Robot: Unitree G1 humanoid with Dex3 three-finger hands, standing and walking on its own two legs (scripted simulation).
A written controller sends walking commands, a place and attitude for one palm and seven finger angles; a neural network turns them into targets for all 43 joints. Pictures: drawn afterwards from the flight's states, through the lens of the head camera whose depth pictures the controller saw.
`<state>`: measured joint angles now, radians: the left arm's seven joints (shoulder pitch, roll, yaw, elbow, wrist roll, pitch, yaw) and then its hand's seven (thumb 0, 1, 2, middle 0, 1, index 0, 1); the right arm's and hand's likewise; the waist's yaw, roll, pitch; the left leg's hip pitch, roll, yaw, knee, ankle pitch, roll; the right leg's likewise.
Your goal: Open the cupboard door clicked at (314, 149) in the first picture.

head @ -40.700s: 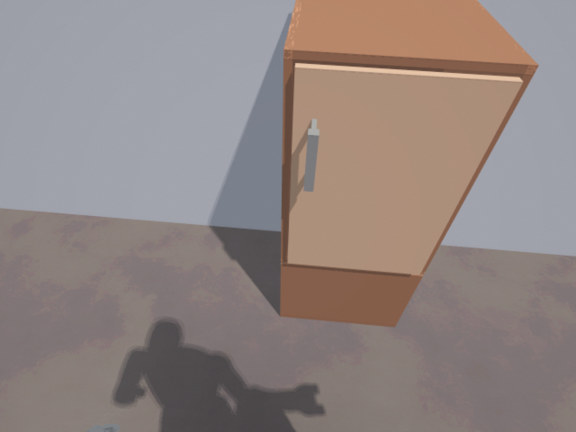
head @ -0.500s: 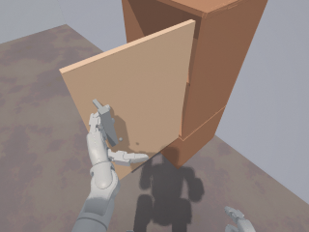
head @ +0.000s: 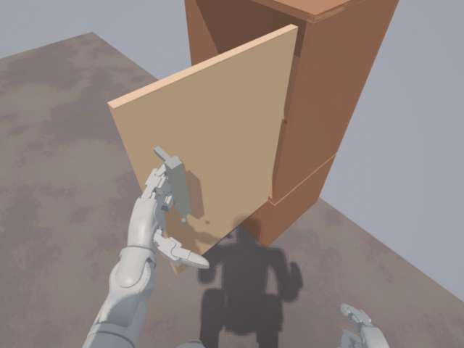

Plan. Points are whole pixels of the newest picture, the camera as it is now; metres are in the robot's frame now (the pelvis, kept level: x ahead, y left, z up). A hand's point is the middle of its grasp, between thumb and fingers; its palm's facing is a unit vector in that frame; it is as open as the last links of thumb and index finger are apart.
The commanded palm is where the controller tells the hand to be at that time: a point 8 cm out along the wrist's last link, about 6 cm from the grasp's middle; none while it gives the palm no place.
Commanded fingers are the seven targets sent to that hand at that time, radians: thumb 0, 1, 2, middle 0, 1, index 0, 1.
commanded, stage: slide the hand sideways off the handle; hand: left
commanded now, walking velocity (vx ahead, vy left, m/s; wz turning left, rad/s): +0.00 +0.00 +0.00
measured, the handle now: (172, 183) +0.38 +0.13 +0.08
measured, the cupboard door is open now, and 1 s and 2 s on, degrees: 90 90 90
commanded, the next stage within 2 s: draw the hand back to the body in 0.78 s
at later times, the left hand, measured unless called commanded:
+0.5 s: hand (158, 237) +0.28 +0.14 +0.07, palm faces -0.03 -1.00 -0.04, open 16.1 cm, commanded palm +0.24 +0.21 +0.07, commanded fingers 0.00 -0.50 0.30 -0.15 -0.30 -0.15 -0.30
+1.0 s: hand (127, 251) +0.25 +0.18 +0.07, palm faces -0.04 -1.00 -0.03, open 16.3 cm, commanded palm +0.22 +0.24 +0.09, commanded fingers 0.00 -0.50 0.30 -0.15 -0.30 -0.15 -0.30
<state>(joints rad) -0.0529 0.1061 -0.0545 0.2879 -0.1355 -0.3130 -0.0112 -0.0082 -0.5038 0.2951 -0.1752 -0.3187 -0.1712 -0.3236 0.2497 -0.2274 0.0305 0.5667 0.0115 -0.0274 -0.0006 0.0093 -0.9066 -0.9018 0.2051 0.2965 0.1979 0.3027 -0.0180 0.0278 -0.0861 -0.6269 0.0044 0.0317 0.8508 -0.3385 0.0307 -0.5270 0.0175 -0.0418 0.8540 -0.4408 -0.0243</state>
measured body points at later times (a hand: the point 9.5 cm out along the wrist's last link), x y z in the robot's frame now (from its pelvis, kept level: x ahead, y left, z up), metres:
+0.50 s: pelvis +0.02 -0.02 +0.00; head +0.04 -0.02 +0.45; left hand +0.27 +0.19 +0.07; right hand +0.19 -0.24 -0.09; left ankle +0.05 +0.10 -0.70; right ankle +0.00 -0.11 -0.70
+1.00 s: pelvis +0.01 -0.02 -0.01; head +0.04 -0.02 +0.44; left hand +0.25 +0.23 +0.08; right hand +0.20 -0.25 -0.09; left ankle +0.05 +0.10 -0.70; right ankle +0.00 -0.11 -0.70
